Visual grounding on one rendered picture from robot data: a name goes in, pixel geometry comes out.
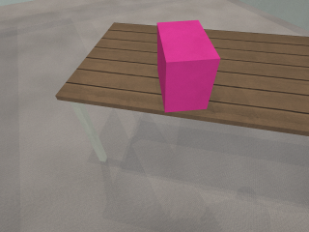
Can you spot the carton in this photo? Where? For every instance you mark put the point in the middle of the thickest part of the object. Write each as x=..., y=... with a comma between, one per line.
x=187, y=64

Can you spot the table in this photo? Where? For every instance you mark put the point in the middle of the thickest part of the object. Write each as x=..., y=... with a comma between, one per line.
x=262, y=80

